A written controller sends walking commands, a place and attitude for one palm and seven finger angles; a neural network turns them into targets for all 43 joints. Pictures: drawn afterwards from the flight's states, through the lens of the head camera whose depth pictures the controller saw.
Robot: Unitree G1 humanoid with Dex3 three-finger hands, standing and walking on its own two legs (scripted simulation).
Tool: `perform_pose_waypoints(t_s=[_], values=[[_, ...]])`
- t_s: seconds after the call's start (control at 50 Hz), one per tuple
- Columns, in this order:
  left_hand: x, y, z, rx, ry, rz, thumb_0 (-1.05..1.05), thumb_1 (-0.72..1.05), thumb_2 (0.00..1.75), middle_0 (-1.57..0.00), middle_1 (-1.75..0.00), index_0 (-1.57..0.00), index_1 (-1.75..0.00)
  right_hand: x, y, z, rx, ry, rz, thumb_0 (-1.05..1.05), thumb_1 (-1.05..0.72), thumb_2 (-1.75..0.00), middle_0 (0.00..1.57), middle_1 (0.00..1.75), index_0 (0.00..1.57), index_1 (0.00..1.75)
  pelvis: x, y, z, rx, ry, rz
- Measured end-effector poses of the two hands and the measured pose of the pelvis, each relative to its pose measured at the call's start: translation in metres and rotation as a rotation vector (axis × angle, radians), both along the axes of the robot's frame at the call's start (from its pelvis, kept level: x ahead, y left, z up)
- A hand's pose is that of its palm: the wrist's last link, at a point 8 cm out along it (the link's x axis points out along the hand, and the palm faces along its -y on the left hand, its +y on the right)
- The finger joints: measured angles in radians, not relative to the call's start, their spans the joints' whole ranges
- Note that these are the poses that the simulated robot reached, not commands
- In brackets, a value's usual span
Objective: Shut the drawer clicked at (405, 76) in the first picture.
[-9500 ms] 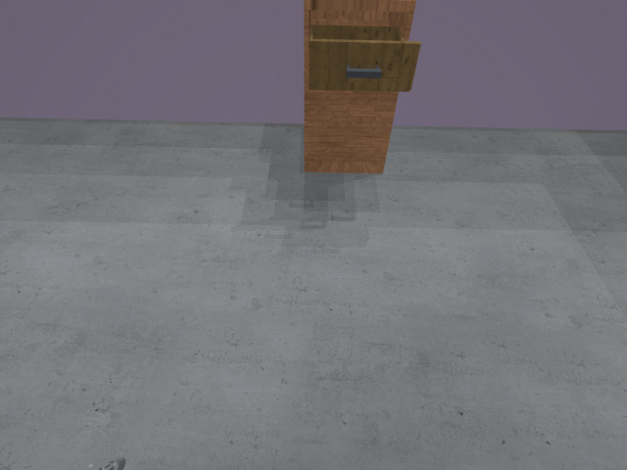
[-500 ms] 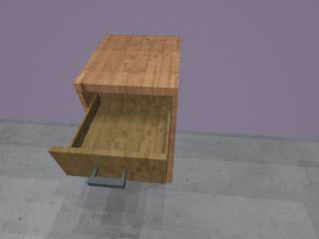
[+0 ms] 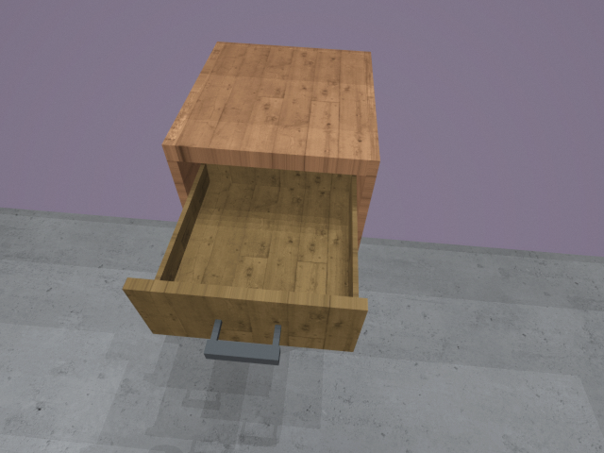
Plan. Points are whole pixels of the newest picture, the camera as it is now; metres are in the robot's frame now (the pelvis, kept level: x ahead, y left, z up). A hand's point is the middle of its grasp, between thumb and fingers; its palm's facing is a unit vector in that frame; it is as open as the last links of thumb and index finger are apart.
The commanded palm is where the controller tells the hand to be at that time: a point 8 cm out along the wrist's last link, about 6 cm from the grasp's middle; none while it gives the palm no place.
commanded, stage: come to a stop and stand still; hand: left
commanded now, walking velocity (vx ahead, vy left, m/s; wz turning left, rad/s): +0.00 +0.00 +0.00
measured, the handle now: (245, 340) +0.30 +0.11 -0.09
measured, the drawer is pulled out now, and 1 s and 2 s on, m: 0.29 0.29 0.29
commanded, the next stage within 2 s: look again from close up in 0.44 s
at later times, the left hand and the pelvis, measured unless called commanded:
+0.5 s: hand out of the picture +0.01 +0.22 -0.17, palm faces +0.02 -0.97 -0.24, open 7.4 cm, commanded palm none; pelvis +0.01 +0.03 +0.00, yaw +0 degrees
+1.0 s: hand out of the picture +0.01 +0.17 -0.17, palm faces +0.00 -0.98 -0.22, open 7.4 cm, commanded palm none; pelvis +0.00 +0.00 +0.00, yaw -1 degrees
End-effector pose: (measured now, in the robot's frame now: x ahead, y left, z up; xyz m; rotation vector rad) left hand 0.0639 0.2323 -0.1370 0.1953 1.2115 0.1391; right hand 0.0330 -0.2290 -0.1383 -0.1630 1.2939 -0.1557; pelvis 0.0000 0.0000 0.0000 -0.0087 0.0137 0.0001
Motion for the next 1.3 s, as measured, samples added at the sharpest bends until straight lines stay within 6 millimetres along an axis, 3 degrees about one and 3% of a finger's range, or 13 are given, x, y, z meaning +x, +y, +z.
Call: perform_pose_waypoints(t_s=[0.1,0.22,0.46,0.64,0.9,1.3], values=[[-0.003,0.011,-0.003,-0.020,0.023,0.002,0.01,0.91,0.90,-0.20,-0.30,-0.20,-0.30,0.002,0.015,0.003,-0.010,0.001,0.002,0.01,-0.91,-0.90,0.20,0.30,0.20,0.30,0.003,0.016,0.001,0.000,0.000,-0.002],[-0.021,0.024,-0.005,-0.018,0.088,0.020,0.01,0.91,0.90,-0.20,-0.30,-0.20,-0.30,-0.004,0.028,0.002,-0.010,0.028,-0.002,0.01,-0.91,-0.90,0.20,0.30,0.20,0.30,0.006,0.029,0.002,0.006,-0.002,-0.002],[-0.059,0.038,0.000,0.018,0.194,0.061,0.01,0.91,0.90,-0.20,-0.30,-0.19,-0.30,-0.022,0.035,-0.004,0.009,0.098,-0.006,0.01,-0.91,-0.90,0.20,0.30,0.20,0.30,0.006,0.034,0.003,0.013,-0.007,0.002],[-0.067,0.024,0.001,0.013,0.210,0.066,0.01,0.91,0.90,-0.20,-0.30,-0.19,-0.30,-0.024,0.026,-0.006,0.015,0.103,-0.004,0.01,-0.91,-0.90,0.20,0.30,0.20,0.30,0.004,0.025,0.004,0.017,-0.010,0.001],[-0.058,-0.007,0.000,-0.011,0.176,0.045,0.01,0.91,0.90,-0.20,-0.30,-0.20,-0.30,-0.024,0.005,-0.006,0.018,0.089,-0.013,0.01,-0.91,-0.90,0.20,0.30,0.20,0.30,0.002,0.004,0.004,0.020,-0.010,-0.007],[-0.051,-0.033,0.001,0.003,0.175,0.021,0.00,0.91,0.90,-0.20,-0.30,-0.20,-0.30,-0.043,-0.019,-0.009,0.038,0.132,-0.054,0.01,-0.91,-0.90,0.20,0.30,0.20,0.30,0.000,-0.028,0.004,0.025,-0.004,-0.021]])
